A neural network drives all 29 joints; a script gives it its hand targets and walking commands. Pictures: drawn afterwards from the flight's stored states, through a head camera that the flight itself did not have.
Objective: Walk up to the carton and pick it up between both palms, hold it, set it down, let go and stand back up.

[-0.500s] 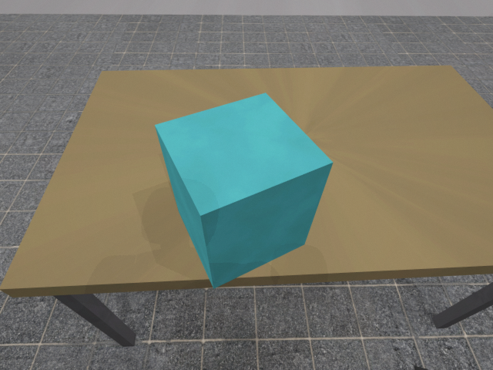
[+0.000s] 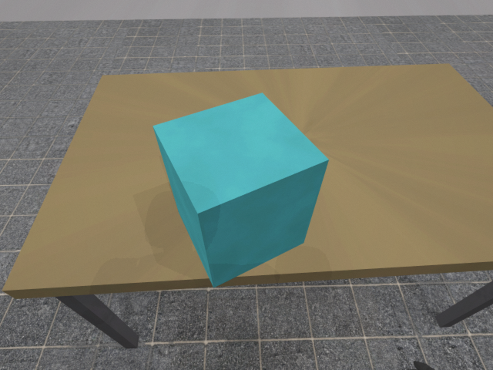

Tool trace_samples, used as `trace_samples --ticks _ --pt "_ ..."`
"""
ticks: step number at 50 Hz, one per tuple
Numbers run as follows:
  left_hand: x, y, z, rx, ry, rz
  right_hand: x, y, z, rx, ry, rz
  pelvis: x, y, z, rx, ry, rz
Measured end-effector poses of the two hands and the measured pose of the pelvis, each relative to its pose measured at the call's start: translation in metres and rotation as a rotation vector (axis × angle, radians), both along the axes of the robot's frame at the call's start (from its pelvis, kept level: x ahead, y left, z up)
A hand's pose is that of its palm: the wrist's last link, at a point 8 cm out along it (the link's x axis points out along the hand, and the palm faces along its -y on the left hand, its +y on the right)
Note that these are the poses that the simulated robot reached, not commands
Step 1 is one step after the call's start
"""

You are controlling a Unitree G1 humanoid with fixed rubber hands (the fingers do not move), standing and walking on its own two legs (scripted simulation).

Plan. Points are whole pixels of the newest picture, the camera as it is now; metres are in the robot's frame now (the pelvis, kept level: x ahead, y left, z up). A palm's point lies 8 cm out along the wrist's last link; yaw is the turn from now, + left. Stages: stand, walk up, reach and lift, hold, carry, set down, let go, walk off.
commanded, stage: walk up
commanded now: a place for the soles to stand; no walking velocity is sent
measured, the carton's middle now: (237, 191) +0.43 +0.01 +0.03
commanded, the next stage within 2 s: reach and lift in 0.34 s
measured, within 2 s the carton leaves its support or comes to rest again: neither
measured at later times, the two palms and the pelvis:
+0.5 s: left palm out of the picture +0.12 +0.31 -0.08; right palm out of the picture +0.11 -0.32 -0.11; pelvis -0.01 +0.00 -0.01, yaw +0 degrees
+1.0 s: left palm (78, 347) +0.18 +0.26 -0.04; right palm (461, 362) +0.16 -0.33 -0.05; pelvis -0.01 -0.02 +0.01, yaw -1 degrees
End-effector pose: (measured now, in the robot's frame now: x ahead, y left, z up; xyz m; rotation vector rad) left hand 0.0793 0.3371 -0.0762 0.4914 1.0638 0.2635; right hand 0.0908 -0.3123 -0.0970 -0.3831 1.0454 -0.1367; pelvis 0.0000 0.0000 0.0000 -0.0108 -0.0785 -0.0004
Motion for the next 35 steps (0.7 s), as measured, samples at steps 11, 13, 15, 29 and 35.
trace_samples --ticks 11,13,15,29,35 --pt "-0.003 0.002 0.002 0.006 -0.002 -0.001 -0.002 0.0 0.0 0.001 -0.007 0.001 -0.003 0.0 0.0 0.001 -0.005 0.0" --pt "-0.003 0.002 0.002 0.006 -0.005 -0.002 -0.002 0.0 0.0 0.001 -0.009 0.001 -0.004 0.0 0.0 0.001 -0.006 0.0" --pt "-0.004 0.004 0.002 0.008 -0.006 -0.003 -0.003 0.001 0.001 0.0 -0.009 0.0 -0.005 0.001 0.0 0.001 -0.007 0.0" --pt "0.093 -0.061 0.017 -0.068 -0.078 -0.006 0.037 -0.005 -0.01 0.02 -0.153 0.075 -0.012 -0.005 -0.008 0.01 0.016 -0.006" --pt "0.108 -0.064 0.028 -0.072 -0.121 0.014 0.045 -0.015 -0.001 0.033 -0.183 0.04 -0.008 -0.012 -0.004 0.017 0.015 -0.007"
